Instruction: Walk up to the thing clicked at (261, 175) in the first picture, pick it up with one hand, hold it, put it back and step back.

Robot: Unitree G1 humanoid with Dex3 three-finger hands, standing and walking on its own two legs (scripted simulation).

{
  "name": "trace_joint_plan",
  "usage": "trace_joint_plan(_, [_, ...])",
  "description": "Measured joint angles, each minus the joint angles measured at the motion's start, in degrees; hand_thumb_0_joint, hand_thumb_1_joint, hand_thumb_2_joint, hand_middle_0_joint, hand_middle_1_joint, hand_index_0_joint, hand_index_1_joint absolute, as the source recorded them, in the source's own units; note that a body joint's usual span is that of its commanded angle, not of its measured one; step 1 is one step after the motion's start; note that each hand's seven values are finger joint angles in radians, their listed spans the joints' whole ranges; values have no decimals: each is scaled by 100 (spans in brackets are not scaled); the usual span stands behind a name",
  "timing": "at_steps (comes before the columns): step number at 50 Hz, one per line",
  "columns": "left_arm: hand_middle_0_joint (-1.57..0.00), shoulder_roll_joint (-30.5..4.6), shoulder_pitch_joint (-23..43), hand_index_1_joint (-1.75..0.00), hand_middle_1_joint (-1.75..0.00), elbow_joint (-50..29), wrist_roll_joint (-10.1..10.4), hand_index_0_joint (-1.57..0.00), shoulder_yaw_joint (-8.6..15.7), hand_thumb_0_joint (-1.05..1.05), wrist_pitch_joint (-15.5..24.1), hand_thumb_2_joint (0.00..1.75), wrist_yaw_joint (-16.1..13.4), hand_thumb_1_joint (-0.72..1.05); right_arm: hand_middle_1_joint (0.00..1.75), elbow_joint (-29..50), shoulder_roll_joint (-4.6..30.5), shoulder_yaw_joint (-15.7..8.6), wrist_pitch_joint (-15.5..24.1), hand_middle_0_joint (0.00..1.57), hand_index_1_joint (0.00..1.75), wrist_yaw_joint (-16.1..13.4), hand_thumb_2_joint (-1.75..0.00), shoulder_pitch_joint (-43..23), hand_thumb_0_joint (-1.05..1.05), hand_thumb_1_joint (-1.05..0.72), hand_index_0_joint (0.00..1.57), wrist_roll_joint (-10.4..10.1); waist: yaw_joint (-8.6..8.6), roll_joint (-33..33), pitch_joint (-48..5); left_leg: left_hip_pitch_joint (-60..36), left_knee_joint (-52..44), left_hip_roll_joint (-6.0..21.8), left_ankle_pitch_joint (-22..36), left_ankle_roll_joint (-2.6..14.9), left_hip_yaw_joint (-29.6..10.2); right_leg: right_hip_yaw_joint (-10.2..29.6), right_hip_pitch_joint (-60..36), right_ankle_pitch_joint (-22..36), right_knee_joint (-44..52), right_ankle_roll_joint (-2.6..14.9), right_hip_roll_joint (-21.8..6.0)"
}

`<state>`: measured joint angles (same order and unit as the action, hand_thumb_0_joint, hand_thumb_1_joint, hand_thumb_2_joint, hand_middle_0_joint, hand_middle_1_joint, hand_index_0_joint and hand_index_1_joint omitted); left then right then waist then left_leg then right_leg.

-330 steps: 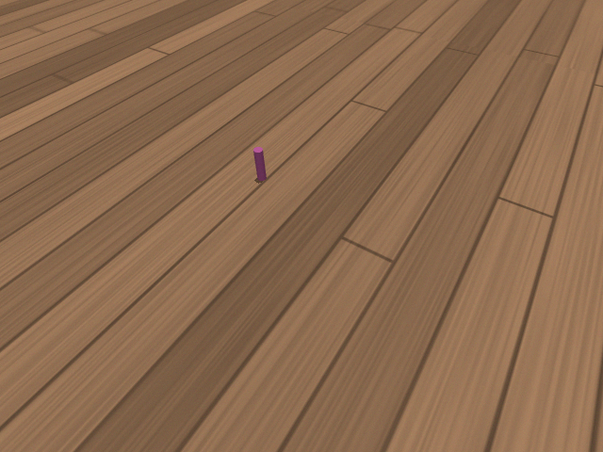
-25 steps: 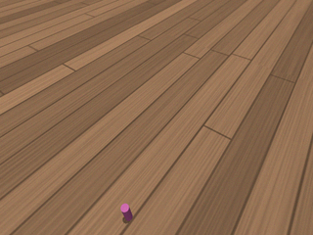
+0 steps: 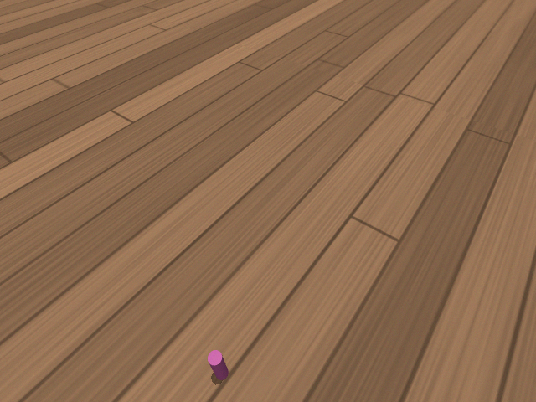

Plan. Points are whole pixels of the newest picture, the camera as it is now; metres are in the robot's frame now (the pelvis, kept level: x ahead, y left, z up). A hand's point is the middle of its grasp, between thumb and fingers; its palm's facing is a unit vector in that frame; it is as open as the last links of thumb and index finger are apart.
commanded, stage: stand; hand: left
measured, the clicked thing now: (218, 365) +0.36 +0.21 -0.69
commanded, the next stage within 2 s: go down in 1.40 s
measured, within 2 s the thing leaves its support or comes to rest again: neither
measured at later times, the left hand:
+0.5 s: hand out of the picture +0.06 +0.25 -0.16, palm faces -0.02 -0.94 -0.33, open 7.4 cm
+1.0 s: hand out of the picture +0.06 +0.25 -0.16, palm faces -0.02 -0.94 -0.34, open 7.4 cm
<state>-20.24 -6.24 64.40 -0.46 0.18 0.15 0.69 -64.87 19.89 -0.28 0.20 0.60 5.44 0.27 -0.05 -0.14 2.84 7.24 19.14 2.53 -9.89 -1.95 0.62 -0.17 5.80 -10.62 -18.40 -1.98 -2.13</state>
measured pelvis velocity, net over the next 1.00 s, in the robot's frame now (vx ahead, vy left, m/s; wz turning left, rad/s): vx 0.00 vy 0.00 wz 0.01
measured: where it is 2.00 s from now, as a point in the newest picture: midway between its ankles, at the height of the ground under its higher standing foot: outside the picture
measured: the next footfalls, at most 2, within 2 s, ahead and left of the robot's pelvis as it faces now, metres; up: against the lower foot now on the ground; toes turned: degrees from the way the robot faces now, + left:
none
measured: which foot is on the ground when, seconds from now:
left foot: down 0.00-1.00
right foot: down 0.00-1.00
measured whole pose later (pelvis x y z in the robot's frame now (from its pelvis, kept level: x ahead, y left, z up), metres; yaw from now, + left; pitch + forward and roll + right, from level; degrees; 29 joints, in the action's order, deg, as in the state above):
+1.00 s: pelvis +0.00 +0.00 +0.00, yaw +0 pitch -2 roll +0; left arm -20.3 -7.3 64.1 -0.5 0.2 0.1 0.8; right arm -64.2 20.0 -0.2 0.2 0.5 6.7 0.3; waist 0.1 0.0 2.9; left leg 7.3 19.4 2.4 -9.8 -1.9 0.3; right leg -0.5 5.7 -10.7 -18.7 -2.0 -2.3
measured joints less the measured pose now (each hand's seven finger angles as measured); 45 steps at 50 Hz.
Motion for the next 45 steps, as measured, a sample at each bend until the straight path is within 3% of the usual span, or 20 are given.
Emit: trace_joint_plan(45, [-20, -11, -99, -30, -30, -32, -14, -20, 4, 0, -8, 90, 12, 90, 30, 65, 5, 10, -2, 21, 30, -2, -90, 113, 1, -91, 20, 6, 15, 12, 3, 4, 24, -9, 11, 3, -34, -32, -9, -2, -27, 4, -8])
